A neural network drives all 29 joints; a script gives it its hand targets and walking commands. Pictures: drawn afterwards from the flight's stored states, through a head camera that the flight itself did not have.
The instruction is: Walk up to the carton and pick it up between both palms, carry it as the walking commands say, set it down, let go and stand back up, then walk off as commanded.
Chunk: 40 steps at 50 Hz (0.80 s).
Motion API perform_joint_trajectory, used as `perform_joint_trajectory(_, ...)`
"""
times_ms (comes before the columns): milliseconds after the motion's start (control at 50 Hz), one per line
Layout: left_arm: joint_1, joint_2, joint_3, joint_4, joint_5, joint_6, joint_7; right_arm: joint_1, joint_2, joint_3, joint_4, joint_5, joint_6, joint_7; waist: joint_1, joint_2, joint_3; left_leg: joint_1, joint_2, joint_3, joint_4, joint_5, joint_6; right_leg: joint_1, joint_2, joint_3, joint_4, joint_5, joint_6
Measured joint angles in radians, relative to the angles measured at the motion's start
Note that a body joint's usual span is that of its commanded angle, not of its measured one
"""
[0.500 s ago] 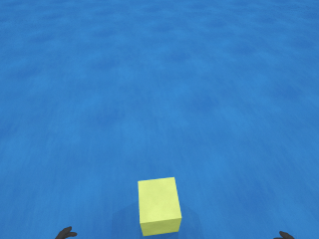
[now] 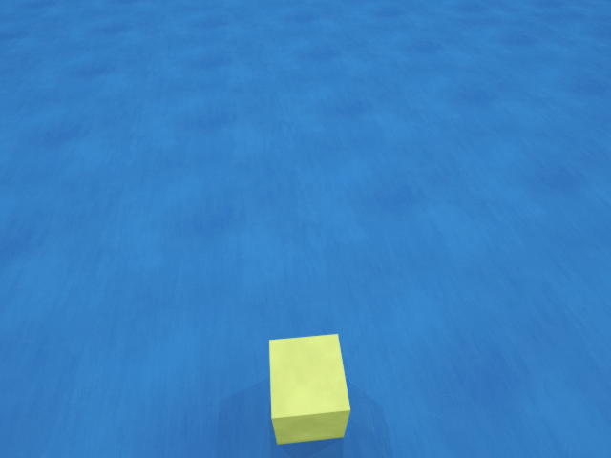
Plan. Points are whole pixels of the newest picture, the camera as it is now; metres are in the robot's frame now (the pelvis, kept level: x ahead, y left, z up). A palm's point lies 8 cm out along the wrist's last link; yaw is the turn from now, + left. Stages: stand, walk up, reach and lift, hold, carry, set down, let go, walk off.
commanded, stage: stand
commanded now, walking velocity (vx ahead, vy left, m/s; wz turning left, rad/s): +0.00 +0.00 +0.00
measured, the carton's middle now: (307, 389) +0.45 +0.04 -0.65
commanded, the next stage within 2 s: walk off in 0.40 s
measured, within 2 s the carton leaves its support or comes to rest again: neither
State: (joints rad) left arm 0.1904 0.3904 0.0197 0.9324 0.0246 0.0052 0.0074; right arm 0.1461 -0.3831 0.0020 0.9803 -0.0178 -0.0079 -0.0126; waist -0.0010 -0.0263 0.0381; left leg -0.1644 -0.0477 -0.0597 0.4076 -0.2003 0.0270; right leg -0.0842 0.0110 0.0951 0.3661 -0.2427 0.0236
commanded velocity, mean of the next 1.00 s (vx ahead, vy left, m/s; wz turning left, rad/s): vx -0.07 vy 0.00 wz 0.00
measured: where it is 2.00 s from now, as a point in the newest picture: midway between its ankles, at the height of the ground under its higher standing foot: outside the picture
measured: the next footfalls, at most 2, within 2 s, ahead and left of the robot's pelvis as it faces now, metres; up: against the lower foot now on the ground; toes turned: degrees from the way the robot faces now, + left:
right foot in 2.00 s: -0.05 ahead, -0.13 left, +0.00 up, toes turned -18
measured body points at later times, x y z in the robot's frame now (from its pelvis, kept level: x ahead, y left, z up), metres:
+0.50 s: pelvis +0.01 +0.01 +0.00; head +0.01 +0.02 +0.45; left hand +0.11 +0.32 -0.12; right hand +0.11 -0.31 -0.10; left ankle +0.01 +0.10 -0.74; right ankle -0.02 -0.14 -0.74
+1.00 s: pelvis -0.04 +0.00 -0.01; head -0.01 +0.01 +0.44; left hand -0.02 +0.31 -0.14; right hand +0.04 -0.32 -0.13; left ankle +0.01 +0.10 -0.74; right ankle -0.02 -0.14 -0.74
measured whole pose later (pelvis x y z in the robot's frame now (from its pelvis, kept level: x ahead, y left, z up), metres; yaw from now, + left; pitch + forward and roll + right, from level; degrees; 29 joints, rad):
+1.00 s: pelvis -0.04 +0.00 -0.01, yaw +2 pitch -3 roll -1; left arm 0.21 0.36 0.02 1.03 0.02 0.07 0.03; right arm 0.14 -0.38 0.00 1.04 -0.01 0.07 -0.01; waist 0.00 -0.01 0.09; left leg -0.26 -0.07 -0.09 0.48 -0.17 0.02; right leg -0.19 0.00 0.06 0.47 -0.25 0.03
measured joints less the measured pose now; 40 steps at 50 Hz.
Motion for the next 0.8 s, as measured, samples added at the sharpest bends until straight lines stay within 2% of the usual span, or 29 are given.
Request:
perform_joint_trajectory(640,-0.05,0.018,-0.001,0.069,-0.01,0.005,0.006,-0.03,-0.007,0.015,0.063,0.005,0.0,0.0,0.001,-0.004,0.016,0.027,-0.015,-0.006,-0.033,0.011,0.013,0.042,-0.018,-0.007,-0.06,0.018,0.013)
perform_joint_trajectory(800,-0.052,-0.014,-0.009,0.077,-0.016,0.037,0.009,-0.033,0.025,0.021,0.065,0.014,0.032,0.001,0.001,0.0,0.04,-0.012,-0.025,-0.009,0.007,0.013,0.015,-0.008,-0.024,-0.013,0.013,-0.001,0.022)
